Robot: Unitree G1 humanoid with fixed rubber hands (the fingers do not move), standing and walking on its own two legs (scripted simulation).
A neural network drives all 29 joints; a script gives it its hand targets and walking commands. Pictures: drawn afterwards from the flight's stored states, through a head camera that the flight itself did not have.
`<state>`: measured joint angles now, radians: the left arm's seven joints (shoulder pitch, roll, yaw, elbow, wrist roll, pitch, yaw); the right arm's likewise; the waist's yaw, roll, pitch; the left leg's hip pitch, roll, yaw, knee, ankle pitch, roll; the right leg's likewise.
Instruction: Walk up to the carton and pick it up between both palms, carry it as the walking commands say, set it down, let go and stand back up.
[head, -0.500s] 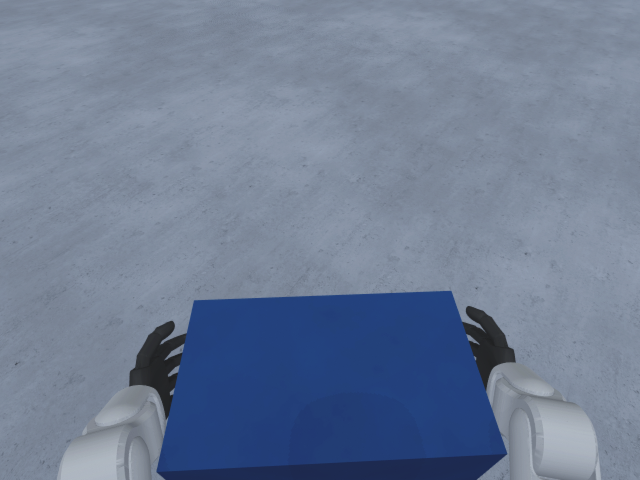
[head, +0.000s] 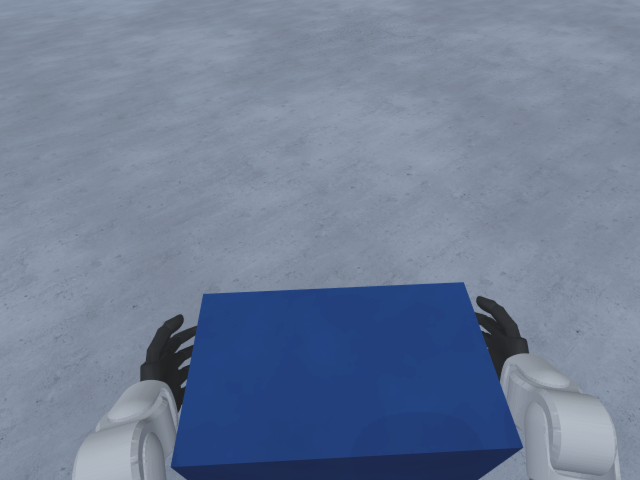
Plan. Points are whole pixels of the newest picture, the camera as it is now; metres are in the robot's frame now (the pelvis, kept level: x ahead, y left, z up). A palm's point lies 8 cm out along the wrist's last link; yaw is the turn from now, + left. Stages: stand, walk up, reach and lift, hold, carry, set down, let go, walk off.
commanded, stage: carry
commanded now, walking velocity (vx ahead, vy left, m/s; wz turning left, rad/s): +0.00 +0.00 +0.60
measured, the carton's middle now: (337, 412) +0.24 -0.01 +0.00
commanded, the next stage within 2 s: none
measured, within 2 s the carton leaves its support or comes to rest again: neither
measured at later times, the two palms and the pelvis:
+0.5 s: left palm (97, 438) +0.19 +0.23 +0.09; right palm (460, 369) +0.24 -0.14 +0.08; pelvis -0.02 +0.02 +0.00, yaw +8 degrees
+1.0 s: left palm (87, 467) +0.17 +0.23 +0.07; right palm (444, 367) +0.25 -0.13 +0.07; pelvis -0.04 +0.01 -0.01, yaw +12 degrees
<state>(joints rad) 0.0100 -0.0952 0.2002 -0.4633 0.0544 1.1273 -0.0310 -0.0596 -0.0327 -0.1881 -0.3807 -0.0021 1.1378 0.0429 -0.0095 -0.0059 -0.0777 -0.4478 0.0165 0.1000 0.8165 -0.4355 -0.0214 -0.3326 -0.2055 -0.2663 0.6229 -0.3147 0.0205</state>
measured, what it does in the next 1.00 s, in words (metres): steps on the spot: left foot, then right foot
